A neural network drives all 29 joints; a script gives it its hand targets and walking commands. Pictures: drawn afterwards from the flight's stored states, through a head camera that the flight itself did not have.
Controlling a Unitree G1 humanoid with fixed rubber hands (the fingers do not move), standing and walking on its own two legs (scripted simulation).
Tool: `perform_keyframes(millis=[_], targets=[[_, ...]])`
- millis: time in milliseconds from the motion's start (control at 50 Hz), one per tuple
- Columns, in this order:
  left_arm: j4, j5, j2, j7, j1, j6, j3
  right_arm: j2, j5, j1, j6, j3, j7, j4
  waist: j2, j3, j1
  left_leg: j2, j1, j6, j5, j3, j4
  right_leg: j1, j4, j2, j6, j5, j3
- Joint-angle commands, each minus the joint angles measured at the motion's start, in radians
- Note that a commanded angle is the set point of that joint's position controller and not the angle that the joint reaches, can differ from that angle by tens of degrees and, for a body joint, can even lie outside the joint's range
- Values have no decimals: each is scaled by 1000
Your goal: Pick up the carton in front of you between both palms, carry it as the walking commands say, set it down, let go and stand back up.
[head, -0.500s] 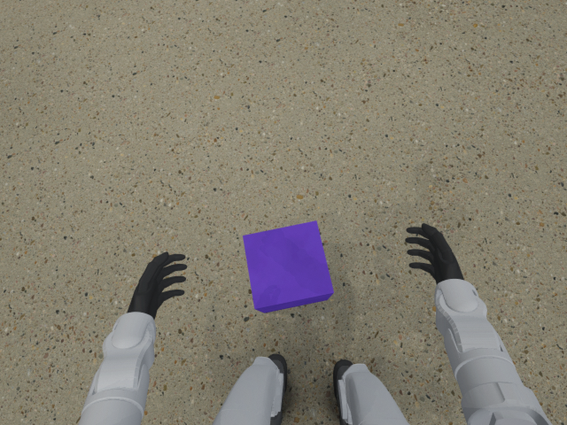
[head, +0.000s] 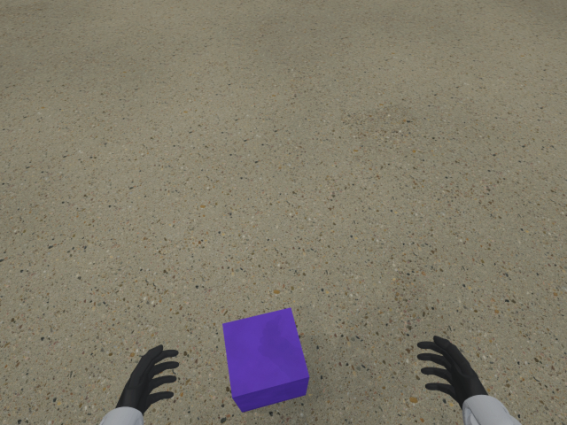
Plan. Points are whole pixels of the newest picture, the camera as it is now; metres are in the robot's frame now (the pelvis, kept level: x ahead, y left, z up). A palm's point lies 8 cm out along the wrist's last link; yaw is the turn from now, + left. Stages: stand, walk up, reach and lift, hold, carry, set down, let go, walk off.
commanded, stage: let go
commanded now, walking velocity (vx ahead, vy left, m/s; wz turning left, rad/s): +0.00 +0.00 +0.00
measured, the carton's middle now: (266, 361) +0.37 +0.08 -0.65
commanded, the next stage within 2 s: stand in 0.30 s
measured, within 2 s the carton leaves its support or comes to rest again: neither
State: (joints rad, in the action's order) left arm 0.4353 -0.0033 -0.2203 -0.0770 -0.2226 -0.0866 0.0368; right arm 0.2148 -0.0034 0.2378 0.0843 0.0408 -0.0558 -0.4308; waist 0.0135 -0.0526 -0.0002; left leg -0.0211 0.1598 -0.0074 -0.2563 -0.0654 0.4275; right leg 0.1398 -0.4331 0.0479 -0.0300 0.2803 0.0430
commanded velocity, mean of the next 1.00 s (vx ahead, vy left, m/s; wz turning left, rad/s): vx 0.00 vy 0.00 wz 0.00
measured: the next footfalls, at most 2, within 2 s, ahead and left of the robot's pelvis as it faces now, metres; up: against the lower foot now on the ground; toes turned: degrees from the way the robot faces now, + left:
none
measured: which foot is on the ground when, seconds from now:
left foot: down 0.00-1.00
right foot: down 0.00-1.00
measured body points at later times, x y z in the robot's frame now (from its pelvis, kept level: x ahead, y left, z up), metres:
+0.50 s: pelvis -0.01 +0.02 -0.01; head -0.01 +0.03 +0.44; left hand +0.15 +0.29 -0.09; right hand +0.14 -0.26 -0.09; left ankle -0.02 +0.13 -0.74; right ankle -0.03 -0.10 -0.74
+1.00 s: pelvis +0.01 +0.03 +0.00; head +0.01 +0.04 +0.45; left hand +0.15 +0.32 -0.11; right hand +0.14 -0.27 -0.09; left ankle -0.02 +0.13 -0.74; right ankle -0.03 -0.10 -0.74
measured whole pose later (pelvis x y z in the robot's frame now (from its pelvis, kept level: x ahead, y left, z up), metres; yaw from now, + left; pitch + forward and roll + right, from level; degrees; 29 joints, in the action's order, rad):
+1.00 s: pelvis +0.01 +0.03 +0.00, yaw -1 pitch -1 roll +0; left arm 0.80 0.03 -0.35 0.03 -0.17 0.00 0.02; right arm 0.34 0.03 0.15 0.00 0.03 0.02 -0.82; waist 0.03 -0.01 0.00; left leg -0.05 0.15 0.04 -0.29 -0.03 0.46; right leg 0.13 -0.45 0.01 0.01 0.30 0.07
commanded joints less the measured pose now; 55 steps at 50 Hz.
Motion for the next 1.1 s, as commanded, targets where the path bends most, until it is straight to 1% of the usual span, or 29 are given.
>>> perform_keyframes(millis=[0, 100, 120, 140, 180, 280, 300, 320, 340, 360, 400, 460, 500, 560, 680, 760, 880, 1080], targets=[[-96, 21, -94, 3, 29, -24, 41, 73, -7, -60, 23, 12, -15, 111, -19, 5, -18, -32, -56, -7, 149, 65, -25, -15, 82, -39, 53, -209, -4], [-111, 34, -90, 1, 38, -48, 49, 77, 6, -57, 43, 25, -12, 112, -16, -13, -10, -30, -94, -8, 140, 63, -19, -8, 81, -37, 50, -184, -6], [-163, 53, -127, 26, 72, -98, 44, 79, -7, -15, 13, 33, 7, 63, -44, 32, 16, -53, -60, -14, 108, 69, 5, -45, 48, -35, 44, -247, -5], [-167, 49, -119, 36, 63, -112, 42, 86, -3, -6, 8, 30, 14, 61, -15, 27, 8, -51, -50, -14, 105, 65, 8, -45, 37, -34, 46, -265, -7], [-169, 39, -104, 41, 64, -124, 30, 87, 0, -22, 10, 21, 20, 71, 8, 30, 7, -51, -40, -12, 101, 65, 14, -51, 27, -32, 45, -264, -11], [-159, 17, -92, 50, 70, -144, 15, 98, 4, -72, 12, 18, 23, 90, 24, -8, 2, -41, -17, -9, 81, 50, 6, -30, 26, -29, 37, -192, -26], [-21, 35, -207, 93, 87, -54, 55, 200, 49, -49, -19, 46, 61, -63, 117, -24, -30, 32, 97, -18, 82, -14, 28, 98, 20, -69, 45, -20, 29], [4, 37, -220, 102, 71, -14, 54, 210, 54, -31, -35, 51, 72, -76, 82, -23, -12, 38, 66, -6, 34, -19, 22, 128, 36, -75, 38, 65, 48], [21, 39, -221, 103, 76, 10, 51, 222, 59, -29, -48, 55, 73, -96, 49, -25, -3, 42, 73, 5, -19, -28, 15, 130, 37, -82, 32, 99, 61], [27, 40, -207, 102, 75, 27, 49, 215, 65, -40, -55, 54, 75, -99, 31, -12, -1, 52, 82, 13, -49, -48, 7, 122, 27, -82, 26, 101, 68], [55, 44, -195, 92, 70, 55, 44, 214, 61, -61, -73, 46, 72, -123, -24, 27, -4, 60, 108, 23, -58, -63, -11, 78, 9, -80, 21, 54, 69], [102, 43, -202, 88, 75, 75, 45, 217, 50, -91, -87, 47, 72, -155, -40, 81, -10, 75, 88, 25, 91, -68, 4, 31, -16, -87, 19, -82, 70], [129, 43, -214, 90, 73, 83, 43, 225, 47, -90, -92, 47, 73, -177, -40, 106, -7, 82, 58, 26, 168, -69, 15, 20, -22, -93, 21, -147, 72], [168, 42, -229, 95, 64, 91, 41, 246, 44, -83, -96, 49, 77, -208, -40, 118, -2, 91, 26, 26, 239, -72, 17, 12, -25, -96, 21, -203, 70], [233, 40, -249, 102, 55, 96, 33, 275, 40, -82, -97, 45, 82, -263, -46, 109, 2, 99, -14, 23, 338, -74, 6, 14, -21, -100, 23, -260, 68], [265, 36, -257, 105, 57, 97, 27, 284, 37, -89, -98, 40, 85, -290, -38, 108, 3, 101, -34, 22, 390, -72, 1, 6, -15, -105, 23, -296, 69], [304, 30, -266, 108, 68, 99, 21, 290, 32, -103, -100, 33, 86, -325, -15, 113, 3, 102, -47, 22, 407, -70, -10, -15, 0, -114, 23, -322, 77], [365, 27, -283, 108, 89, 103, 13, 298, 31, -128, -101, 22, 83, -387, -4, 82, 3, 101, -40, 25, 295, -76, -55, -23, 54, -127, 20, -264, 100]])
